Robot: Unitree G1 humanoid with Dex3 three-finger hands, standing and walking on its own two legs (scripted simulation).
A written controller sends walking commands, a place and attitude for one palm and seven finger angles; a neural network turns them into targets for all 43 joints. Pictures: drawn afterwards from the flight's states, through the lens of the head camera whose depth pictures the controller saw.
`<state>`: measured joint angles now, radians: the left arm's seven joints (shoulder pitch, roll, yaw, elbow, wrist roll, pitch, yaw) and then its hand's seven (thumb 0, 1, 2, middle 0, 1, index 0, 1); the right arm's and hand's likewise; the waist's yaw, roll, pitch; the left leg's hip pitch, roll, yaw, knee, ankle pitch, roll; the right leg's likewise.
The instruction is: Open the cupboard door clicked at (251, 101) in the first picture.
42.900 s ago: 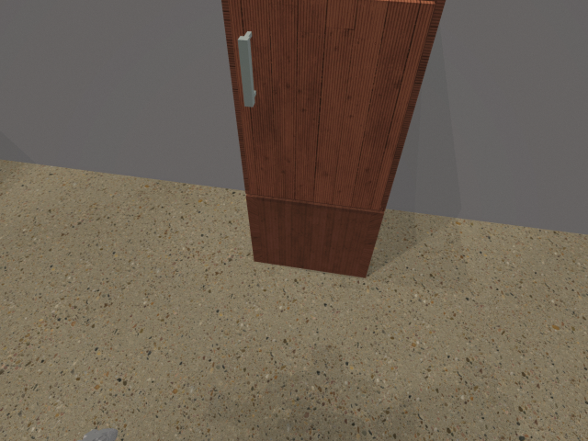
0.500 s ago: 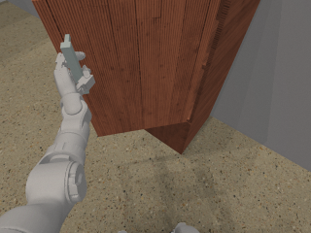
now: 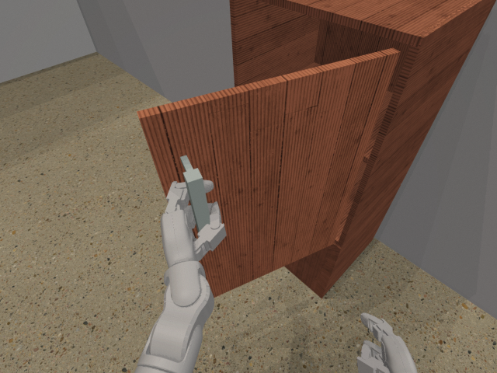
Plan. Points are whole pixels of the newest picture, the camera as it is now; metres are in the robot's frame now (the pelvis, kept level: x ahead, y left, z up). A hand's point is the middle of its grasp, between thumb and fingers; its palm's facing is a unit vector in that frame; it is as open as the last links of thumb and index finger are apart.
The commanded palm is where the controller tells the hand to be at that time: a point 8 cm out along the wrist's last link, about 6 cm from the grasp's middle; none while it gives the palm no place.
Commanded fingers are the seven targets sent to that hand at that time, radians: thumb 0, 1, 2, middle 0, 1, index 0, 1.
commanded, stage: pull the door open along its arc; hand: left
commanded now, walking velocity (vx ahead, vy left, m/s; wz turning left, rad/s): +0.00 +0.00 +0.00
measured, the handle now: (196, 201) +0.36 +0.11 +0.10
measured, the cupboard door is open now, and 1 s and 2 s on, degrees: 71 71 71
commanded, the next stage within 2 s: open thumb and fingers to let go in 0.14 s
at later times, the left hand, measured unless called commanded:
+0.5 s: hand (218, 221) +0.32 +0.07 +0.11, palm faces +0.34 -0.94 -0.01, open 7.3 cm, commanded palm +0.28 +0.11 +0.10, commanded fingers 0.00 -0.08 0.48 -0.33 -1.25 -0.33 -1.25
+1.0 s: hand (218, 224) +0.31 +0.07 +0.11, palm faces +0.32 -0.95 +0.00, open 14.5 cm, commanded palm +0.27 +0.11 +0.10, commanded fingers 0.00 -0.50 0.30 -0.16 -0.35 -0.16 -0.35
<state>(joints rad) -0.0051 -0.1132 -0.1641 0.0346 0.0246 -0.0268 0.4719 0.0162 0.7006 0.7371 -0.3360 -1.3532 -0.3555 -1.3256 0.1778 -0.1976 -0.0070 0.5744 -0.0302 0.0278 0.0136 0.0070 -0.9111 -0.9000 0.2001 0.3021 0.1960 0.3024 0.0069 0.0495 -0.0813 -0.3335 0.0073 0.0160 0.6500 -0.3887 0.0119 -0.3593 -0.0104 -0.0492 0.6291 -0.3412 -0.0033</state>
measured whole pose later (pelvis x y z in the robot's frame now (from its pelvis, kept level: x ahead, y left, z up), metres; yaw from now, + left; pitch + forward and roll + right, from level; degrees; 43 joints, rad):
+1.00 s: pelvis -0.04 -0.01 +0.00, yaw +1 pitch +1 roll +0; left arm -0.23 -0.09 -0.11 0.29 0.02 -0.05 0.51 -0.01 -0.48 0.31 -0.29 -0.90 -0.29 -0.88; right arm 0.18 -0.18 0.02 0.64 -0.04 0.05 -0.04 0.01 -0.91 -0.90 0.20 0.30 0.20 0.30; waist 0.00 0.04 -0.05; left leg -0.34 0.00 0.00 0.64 -0.33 0.00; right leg -0.36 -0.02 -0.06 0.62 -0.29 -0.02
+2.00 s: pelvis -0.01 +0.00 +0.00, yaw -1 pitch +2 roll +0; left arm 0.11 0.16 0.02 -0.03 -0.16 -0.04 -0.11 -0.02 -0.50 0.30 -0.21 -0.35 -0.22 -0.35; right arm 0.22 -0.22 0.04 0.54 0.03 -0.03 -0.04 0.01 -0.91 -0.90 0.20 0.30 0.20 0.30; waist 0.00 0.03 -0.04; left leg -0.30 0.01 0.03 0.63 -0.37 0.01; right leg -0.34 -0.01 -0.04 0.62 -0.32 -0.01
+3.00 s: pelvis -0.03 +0.00 +0.00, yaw +1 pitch -2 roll -1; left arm 0.26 0.30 0.22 -0.19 -0.26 0.00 -0.28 -0.02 -0.45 0.32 -0.15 -0.30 -0.16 -0.30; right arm 0.23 -0.25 0.07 0.59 0.05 -0.24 -0.09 0.01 -0.91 -0.90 0.20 0.30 0.20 0.30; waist 0.04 0.06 -0.03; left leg -0.26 0.00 -0.01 0.64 -0.35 0.02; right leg -0.27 -0.02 -0.07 0.59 -0.30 0.00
